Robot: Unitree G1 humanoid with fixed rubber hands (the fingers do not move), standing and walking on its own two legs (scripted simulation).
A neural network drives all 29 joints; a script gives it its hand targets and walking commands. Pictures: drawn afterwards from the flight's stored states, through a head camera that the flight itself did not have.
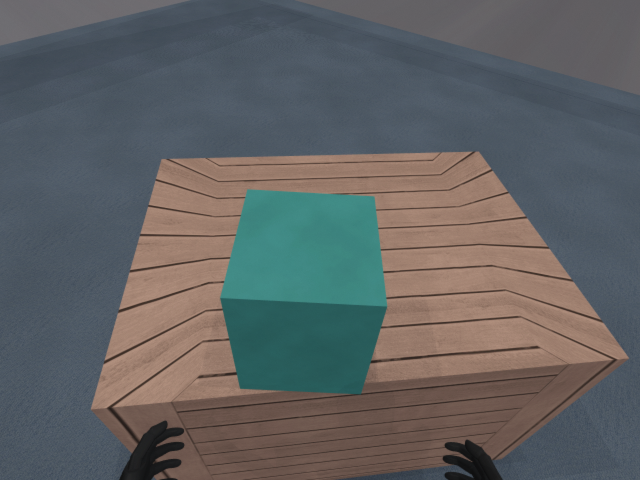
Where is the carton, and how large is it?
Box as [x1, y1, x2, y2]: [220, 189, 386, 393]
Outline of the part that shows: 247,189 220,297 240,388 360,393 386,308 374,197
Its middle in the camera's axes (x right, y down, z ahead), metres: -0.02 +0.08 +0.63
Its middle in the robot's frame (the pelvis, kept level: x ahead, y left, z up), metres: +0.42 +0.02 -0.04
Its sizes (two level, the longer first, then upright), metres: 0.210 0.200 0.250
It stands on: a pedestal, 0.61 m high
